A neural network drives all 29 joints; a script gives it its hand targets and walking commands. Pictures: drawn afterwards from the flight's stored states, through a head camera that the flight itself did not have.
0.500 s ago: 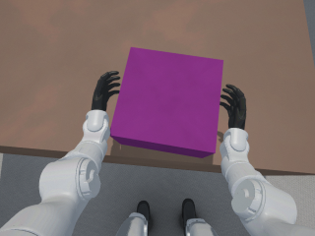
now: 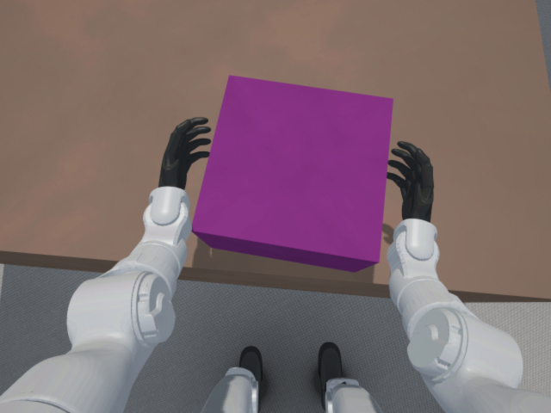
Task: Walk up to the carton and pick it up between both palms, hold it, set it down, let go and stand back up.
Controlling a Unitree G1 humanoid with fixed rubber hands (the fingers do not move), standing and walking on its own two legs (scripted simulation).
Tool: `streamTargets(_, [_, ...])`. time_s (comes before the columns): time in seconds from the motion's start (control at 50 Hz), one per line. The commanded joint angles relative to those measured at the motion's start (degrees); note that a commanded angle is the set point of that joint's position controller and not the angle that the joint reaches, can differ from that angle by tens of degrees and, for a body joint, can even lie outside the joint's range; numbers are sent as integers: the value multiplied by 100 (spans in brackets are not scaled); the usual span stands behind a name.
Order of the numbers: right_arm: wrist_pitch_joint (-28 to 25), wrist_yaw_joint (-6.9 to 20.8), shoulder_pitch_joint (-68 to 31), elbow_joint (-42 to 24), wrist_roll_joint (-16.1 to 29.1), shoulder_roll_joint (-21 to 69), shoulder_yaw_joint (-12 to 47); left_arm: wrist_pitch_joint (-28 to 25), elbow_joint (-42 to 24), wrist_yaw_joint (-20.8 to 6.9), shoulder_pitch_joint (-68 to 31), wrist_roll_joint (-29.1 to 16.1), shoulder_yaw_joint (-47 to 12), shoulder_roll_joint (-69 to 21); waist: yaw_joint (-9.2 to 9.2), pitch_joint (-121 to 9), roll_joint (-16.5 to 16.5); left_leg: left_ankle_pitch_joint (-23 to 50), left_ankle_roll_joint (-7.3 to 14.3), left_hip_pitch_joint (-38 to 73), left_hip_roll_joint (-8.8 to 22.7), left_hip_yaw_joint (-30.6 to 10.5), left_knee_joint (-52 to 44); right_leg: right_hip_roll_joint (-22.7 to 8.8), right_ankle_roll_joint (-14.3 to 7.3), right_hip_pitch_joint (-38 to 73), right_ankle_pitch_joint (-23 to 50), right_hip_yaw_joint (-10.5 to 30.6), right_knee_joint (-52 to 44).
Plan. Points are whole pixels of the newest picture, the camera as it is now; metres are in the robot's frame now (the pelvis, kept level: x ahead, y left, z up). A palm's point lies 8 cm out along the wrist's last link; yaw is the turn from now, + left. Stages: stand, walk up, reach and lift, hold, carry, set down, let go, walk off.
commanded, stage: set down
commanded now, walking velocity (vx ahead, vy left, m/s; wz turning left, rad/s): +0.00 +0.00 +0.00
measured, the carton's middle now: (295, 179) +0.46 -0.01 -0.13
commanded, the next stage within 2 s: none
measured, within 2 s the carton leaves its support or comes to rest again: neither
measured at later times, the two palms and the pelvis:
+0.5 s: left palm (175, 175) +0.43 +0.17 -0.05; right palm (415, 207) +0.39 -0.18 -0.07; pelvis -0.02 +0.00 -0.01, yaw -1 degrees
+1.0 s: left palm (171, 184) +0.42 +0.18 -0.05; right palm (413, 223) +0.37 -0.18 -0.08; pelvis -0.05 +0.01 -0.03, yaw -2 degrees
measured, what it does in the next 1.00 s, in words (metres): stands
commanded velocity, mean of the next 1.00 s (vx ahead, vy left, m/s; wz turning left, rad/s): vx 0.00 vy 0.00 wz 0.00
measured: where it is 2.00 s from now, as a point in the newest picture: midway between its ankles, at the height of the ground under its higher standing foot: (290, 392)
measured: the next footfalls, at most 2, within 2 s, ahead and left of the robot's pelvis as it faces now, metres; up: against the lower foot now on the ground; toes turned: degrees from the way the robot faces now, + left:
none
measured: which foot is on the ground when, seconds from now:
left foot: down 0.00-1.00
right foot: down 0.00-1.00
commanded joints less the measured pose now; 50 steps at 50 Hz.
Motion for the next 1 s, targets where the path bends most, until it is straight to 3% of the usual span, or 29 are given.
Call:
streamTargets(0.0, [132, 701, -1783, 1115, -1277, 1562, 541, -184, 629, -667, -1735, 625, -787, -1913, -668, -3379, 73, 3811, -381, 2342, 27, 117, 756, 280, -299, 75, 1816, -381, 653])
streamTargets(0.02, [123, 701, -1594, 920, -1250, 1407, 616, -195, 430, -614, -1593, 662, -753, -1692, -565, -3500, 184, 3904, -422, 2237, 27, 289, 824, 273, -318, 331, 2072, -293, 708])
streamTargets(0.04, [117, 743, -1645, 1196, -1241, 1507, 613, -182, 543, -629, -1647, 648, -835, -1832, -636, -3388, 312, 3743, -407, 2213, 29, 147, 886, 284, -320, 13, 1818, -326, 758])
streamTargets(0.14, [100, 715, -1671, 1172, -1280, 1303, 481, -191, 536, -611, -1746, 597, -787, -1675, -712, -3498, 56, 4019, -426, 2383, 53, 143, 1048, 282, -329, -276, 1799, -437, 825])
streamTargets(0.16, [142, 678, -1651, 1289, -1189, 1400, 594, -128, 744, -619, -1673, 700, -627, -1557, -510, -3401, 197, 3783, -355, 2402, 63, 120, 849, 272, -311, -103, 1697, -439, 740])
streamTargets(0.18, [125, 679, -1485, 1300, -1224, 1053, 468, -146, 598, -542, -1501, 636, -778, -1547, -706, -3624, 177, 3912, -428, 2438, 62, 84, 809, 314, -319, 25, 1962, -417, 683])
streamTargets(0.2, [136, 751, -1652, 1402, -1244, 1266, 443, -193, 615, -569, -1798, 565, -862, -1630, -727, -3507, 347, 3707, -434, 2246, 82, -10, 901, 330, -318, -319, 1725, -423, 805])
streamTargets(0.22, [140, 729, -1542, 1385, -1153, 1198, 454, -146, 564, -537, -1635, 612, -677, -1417, -597, -3283, 185, 3763, -357, 2398, 118, 1, 881, 279, -317, -358, 1546, -404, 846])
streamTargets(0.26, [116, 681, -1455, 1411, -1090, 697, 437, -143, 524, -448, -1627, 545, -853, -1154, -745, -3549, 319, 3850, -430, 2488, 155, -81, 971, 336, -358, -450, 1536, -413, 815])
streamTargets(0.32, [184, 625, -1389, 1544, -1069, 626, 330, -53, 432, -384, -1481, 557, -778, -1077, -641, -3455, 396, 3641, -478, 2592, 165, -64, 1004, 283, -344, -541, 1300, -453, 810])
streamTargets(0.38, [233, 497, -1344, 1463, -600, 93, 606, -42, 618, -339, -1611, 220, -769, -379, -660, -3499, 104, 2898, -311, 1731, 34, 127, 845, 239, -255, 170, 1863, -295, 1006])
streamTargets(0.48, [185, 406, -1827, 1378, -66, -3, 878, -14, 702, -282, -1838, -246, -1054, -152, -582, -4262, 166, 3318, -362, 1861, -44, 49, 1223, 263, -209, -209, 1949, -248, 1254])
streamTargets(0.5, [214, 369, -1627, 1648, 134, -273, 1045, 40, 921, -236, -1635, -318, -1083, -40, -561, -4254, 103, 3398, -371, 2025, 38, -25, 1214, 236, -252, -240, 1765, -250, 1193])
streamTargets(0.54, [268, 398, -1806, 1667, 113, 351, 929, 35, 805, -251, -2012, -333, -1232, -351, -583, -4225, 126, 3054, -314, 2019, -34, 22, 1264, 268, -219, -604, 1248, -281, 1203])
streamTargets(0.56, [209, 383, -1980, 1537, 184, -104, 1029, 45, 953, -250, -1785, -385, -1150, -154, -481, -4428, 98, 2977, -352, 1868, -90, 30, 1274, 266, -219, -393, 1502, -275, 1249])
streamTargets(0.58, [230, 383, -1698, 1855, 380, -513, 1062, 36, 1030, -205, -1917, -574, -1335, 208, -722, -4296, 93, 3207, -338, 1871, -9, -27, 1332, 277, -199, -504, 1848, -253, 1338])
streamTargets(0.6, [236, 315, -1944, 1808, 410, -441, 1075, 67, 984, -207, -2082, -630, -1269, 167, -541, -4477, 66, 3106, -364, 1888, 2, -62, 1346, 316, -186, -574, 1503, -297, 1369])
streamTargets(0.62, [275, 327, -1653, 2018, 516, -676, 1096, 142, 1126, -170, -1856, -663, -1418, 216, -618, -4332, 303, 3183, -450, 2111, -21, -86, 1367, 300, -215, -930, 1342, -301, 1307])
streamTargets(0.66, [245, 258, -1863, 1990, 751, -953, 1131, 82, 1045, -123, -1978, -975, -1722, 485, -751, -4629, 232, 3281, -538, 2107, 27, -172, 1497, 315, -253, -1060, 1323, -308, 1357])
streamTargets(0.68, [244, 274, -1845, 1981, 946, -958, 1264, 124, 1203, -127, -2035, -1013, -1688, 596, -730, -4508, 212, 3127, -477, 1905, -75, -47, 1515, 334, -217, -908, 1497, -288, 1443])
streamTargets(0.7, [216, 247, -2155, 1525, 1143, -1350, 1461, 94, 1134, -85, -2012, -1247, -1702, 860, -492, -5085, 140, 3312, -493, 1796, -95, -6, 1541, 328, -191, -431, 1956, -230, 1554])
streamTargets(0.72, [196, 264, -1941, 1924, 1348, -1431, 1520, 82, 1186, -72, -2104, -1404, -1947, 817, -797, -4833, 277, 3299, -516, 1750, -99, -59, 1631, 354, -212, -751, 1814, -258, 1629])
streamTargets(0.74, [173, 233, -2362, 1512, 1394, -1449, 1511, 77, 961, -60, -2431, -1538, -2028, 783, -601, -5267, 362, 3458, -587, 2006, -45, -85, 1694, 377, -171, -876, 1668, -298, 1699])
streamTargets(0.76, [150, 273, -2462, 1735, 1590, -1578, 1691, 40, 1256, -72, -2588, -1692, -2183, 754, -670, -5154, 408, 3143, -570, 1828, -60, -136, 1722, 364, -198, -1052, 1357, -354, 1701])
streamTargets(0.78, [187, 269, -2532, 1395, 1604, -1429, 1715, -9, 1059, -22, -2636, -1697, -2207, 796, -565, -5389, 415, 2977, -584, 1695, -102, -45, 1768, 334, -221, -1066, 1273, -353, 1693])
streamTargets(0.82, [254, 319, -2547, 1454, 1616, -1598, 1816, -10, 1177, 10, -2603, -1807, -2134, 1141, -618, -5391, 106, 3292, -548, 1640, -149, -58, 1938, 322, -155, -1059, 1553, -322, 1959])
streamTargets(0.88, [274, 252, -2728, 1399, 1960, -1931, 1940, 73, 1153, 19, -2881, -2060, -2524, 1110, -647, -5662, 409, 3581, -718, 2110, -51, -161, 1982, 376, -90, -1438, 1374, -457, 2028])
streamTargets(0.9, [399, 283, -2756, 1635, 2110, -2022, 2112, 129, 1065, 15, -2953, -2223, -2656, 1170, -657, -5382, 465, 3277, -662, 2217, -58, -179, 2007, 391, -164, -1728, 878, -454, 2006])
streamTargets(0.98, [541, 307, -3185, 1250, 2232, -2389, 2159, 207, 916, 84, -3367, -2578, -2955, 1243, -705, -5684, 362, 2459, -659, 1894, -85, -287, 2010, 294, -142, -1538, 965, -520, 2162])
